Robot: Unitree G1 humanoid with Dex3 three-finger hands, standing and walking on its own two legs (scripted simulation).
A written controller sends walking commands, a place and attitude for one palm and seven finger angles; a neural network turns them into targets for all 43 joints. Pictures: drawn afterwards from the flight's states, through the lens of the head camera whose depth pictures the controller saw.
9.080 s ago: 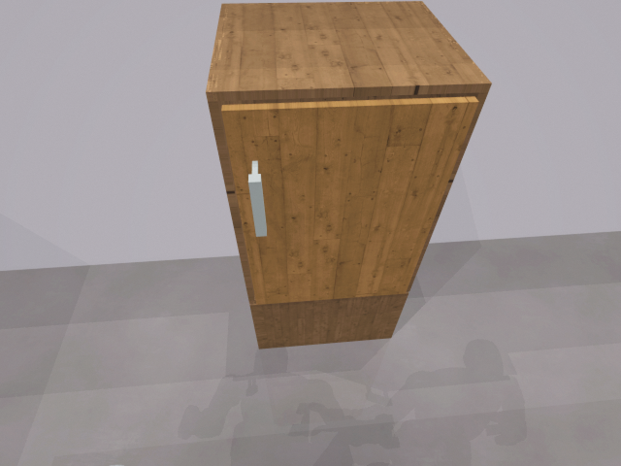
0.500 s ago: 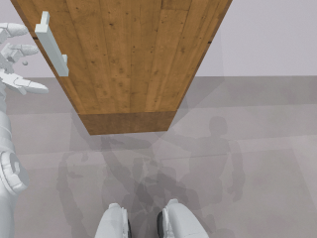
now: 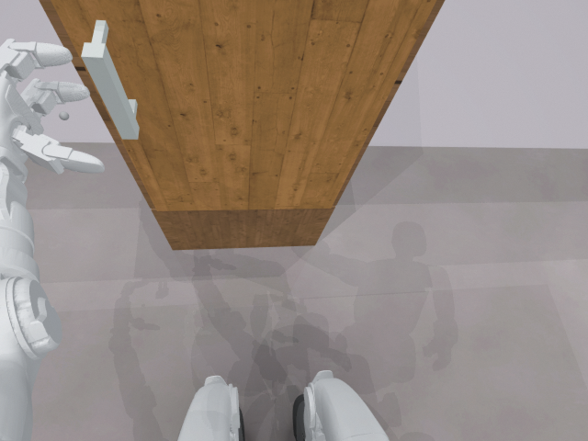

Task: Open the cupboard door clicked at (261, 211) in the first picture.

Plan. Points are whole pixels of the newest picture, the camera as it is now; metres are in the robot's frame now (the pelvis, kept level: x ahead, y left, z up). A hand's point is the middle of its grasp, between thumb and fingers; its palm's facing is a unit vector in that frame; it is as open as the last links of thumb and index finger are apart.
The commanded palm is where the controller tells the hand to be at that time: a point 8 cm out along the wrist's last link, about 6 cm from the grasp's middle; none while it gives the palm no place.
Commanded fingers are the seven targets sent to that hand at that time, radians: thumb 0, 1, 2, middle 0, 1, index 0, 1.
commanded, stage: slide the fingers in behind the handle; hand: left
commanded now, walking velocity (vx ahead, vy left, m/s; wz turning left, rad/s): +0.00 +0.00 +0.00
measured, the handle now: (116, 85) +0.56 +0.20 +0.07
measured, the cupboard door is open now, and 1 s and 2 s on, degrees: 0 0 0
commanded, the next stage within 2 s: close the thumb around the handle in 1.66 s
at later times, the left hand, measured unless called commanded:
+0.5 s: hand (92, 113) +0.51 +0.22 +0.07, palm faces +0.02 -1.00 -0.01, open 13.9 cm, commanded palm +0.49 +0.25 +0.07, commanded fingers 0.00 -0.50 0.30 -0.30 -1.20 -0.30 -1.20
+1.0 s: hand (109, 116) +0.51 +0.20 +0.07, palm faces +0.04 -1.00 -0.01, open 13.9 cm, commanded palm +0.50 +0.22 +0.07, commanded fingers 0.00 -0.50 0.30 -0.30 -1.20 -0.30 -1.20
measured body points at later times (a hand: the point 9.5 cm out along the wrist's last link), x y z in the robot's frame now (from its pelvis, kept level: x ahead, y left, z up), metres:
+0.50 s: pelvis +0.00 +0.00 +0.00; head +0.15 +0.03 +0.43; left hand +0.50 +0.28 +0.07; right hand +0.00 -0.27 -0.10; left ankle +0.01 +0.08 -0.65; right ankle +0.01 -0.12 -0.65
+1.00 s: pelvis +0.00 -0.01 +0.00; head +0.15 +0.03 +0.42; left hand +0.50 +0.26 +0.07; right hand +0.01 -0.27 -0.11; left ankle +0.01 +0.08 -0.65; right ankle +0.01 -0.12 -0.65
